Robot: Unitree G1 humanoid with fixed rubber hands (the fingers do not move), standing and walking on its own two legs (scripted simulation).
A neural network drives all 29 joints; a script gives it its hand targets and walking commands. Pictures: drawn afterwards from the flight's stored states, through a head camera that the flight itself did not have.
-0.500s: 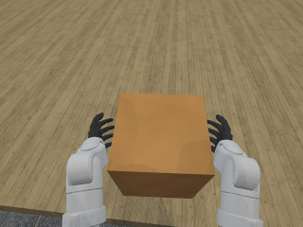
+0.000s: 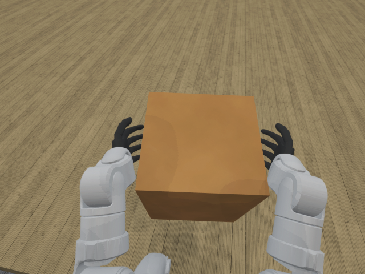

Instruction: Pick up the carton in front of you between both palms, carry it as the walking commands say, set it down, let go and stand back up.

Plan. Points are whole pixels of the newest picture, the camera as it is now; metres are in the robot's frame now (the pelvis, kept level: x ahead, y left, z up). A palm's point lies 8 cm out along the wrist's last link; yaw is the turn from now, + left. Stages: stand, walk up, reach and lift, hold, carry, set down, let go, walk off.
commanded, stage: carry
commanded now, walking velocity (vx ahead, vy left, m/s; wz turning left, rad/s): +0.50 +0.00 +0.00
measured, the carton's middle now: (196, 164) +0.36 +0.03 +0.07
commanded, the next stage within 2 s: none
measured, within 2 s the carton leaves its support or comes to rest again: neither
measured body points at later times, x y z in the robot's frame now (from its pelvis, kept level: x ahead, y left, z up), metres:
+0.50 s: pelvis +0.30 +0.14 +0.14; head +0.34 +0.14 +0.58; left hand +0.66 +0.28 +0.27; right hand +0.65 -0.04 +0.28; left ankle +0.33 +0.19 -0.58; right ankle +0.33 +0.03 -0.46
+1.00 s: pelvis +0.61 +0.11 +0.15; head +0.65 +0.10 +0.60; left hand +0.96 +0.28 +0.25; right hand +0.98 -0.03 +0.25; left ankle +0.50 +0.22 -0.47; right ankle +0.67 +0.05 -0.58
